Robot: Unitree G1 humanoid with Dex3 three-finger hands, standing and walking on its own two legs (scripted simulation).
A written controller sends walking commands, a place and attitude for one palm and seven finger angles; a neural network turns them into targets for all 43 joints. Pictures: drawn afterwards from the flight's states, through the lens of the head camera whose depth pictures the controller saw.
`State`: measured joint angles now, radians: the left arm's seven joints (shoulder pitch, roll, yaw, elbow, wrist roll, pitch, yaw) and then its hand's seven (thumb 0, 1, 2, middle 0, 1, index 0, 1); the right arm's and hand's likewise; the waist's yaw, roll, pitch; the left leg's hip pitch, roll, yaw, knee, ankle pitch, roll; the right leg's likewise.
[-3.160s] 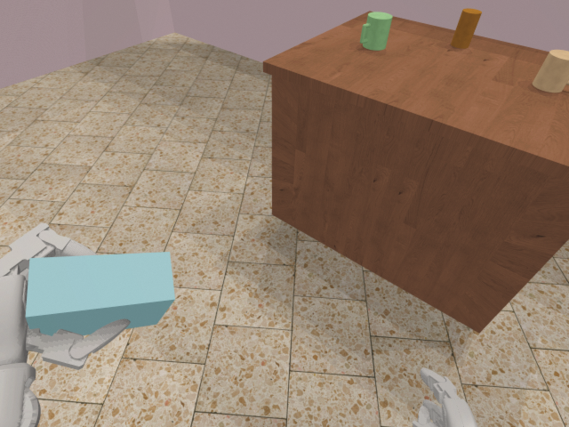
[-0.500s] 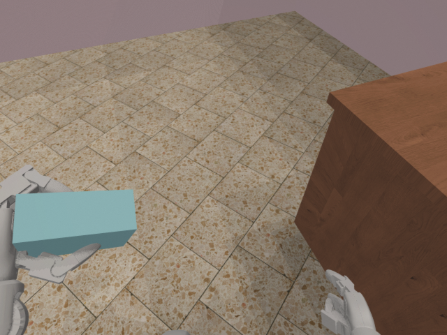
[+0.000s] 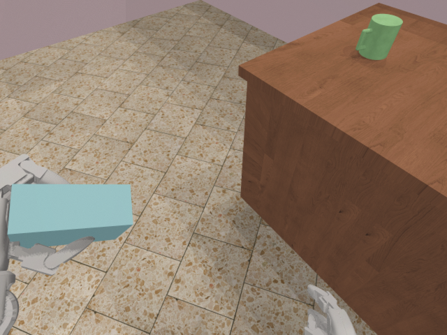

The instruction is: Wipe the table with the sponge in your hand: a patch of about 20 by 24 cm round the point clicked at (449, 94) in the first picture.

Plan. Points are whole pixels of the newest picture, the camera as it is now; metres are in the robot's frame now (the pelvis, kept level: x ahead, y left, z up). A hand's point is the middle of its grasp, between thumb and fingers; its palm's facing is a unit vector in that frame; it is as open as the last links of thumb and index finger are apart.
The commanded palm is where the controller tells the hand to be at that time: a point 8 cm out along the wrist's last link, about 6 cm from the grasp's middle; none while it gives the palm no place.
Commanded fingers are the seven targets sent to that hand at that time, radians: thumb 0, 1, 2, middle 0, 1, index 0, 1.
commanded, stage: turn to face it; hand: left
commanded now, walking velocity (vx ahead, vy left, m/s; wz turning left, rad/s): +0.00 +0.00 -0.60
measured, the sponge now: (90, 215) +0.23 +0.21 +0.15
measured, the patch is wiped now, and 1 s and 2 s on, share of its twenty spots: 0.00 0.00 0.00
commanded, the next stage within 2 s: none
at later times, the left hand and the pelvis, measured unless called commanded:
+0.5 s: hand (112, 228) +0.21 +0.16 +0.18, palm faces +0.20 -0.89 -0.41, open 9.8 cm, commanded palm +0.17 +0.20 +0.19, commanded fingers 0.00 0.10 1.30 -1.20 -1.60 -1.20 -1.60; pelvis -0.06 -0.03 +0.00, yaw -16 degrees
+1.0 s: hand (241, 273) +0.16 +0.00 +0.19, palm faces -0.14 -0.85 -0.52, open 9.8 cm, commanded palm +0.14 +0.07 +0.19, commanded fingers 0.00 0.10 1.30 -1.20 -1.60 -1.20 -1.60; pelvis -0.14 -0.08 +0.01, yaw -34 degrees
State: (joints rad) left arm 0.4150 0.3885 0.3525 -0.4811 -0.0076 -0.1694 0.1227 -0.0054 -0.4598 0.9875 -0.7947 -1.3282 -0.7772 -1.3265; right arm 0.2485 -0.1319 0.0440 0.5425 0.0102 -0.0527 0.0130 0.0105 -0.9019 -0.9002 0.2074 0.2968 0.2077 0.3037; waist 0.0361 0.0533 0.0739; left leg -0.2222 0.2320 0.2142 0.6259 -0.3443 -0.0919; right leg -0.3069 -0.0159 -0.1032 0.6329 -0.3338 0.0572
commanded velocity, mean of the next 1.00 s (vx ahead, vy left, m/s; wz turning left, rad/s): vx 0.00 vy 0.00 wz -0.60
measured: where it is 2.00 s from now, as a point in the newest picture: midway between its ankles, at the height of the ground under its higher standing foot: outside the picture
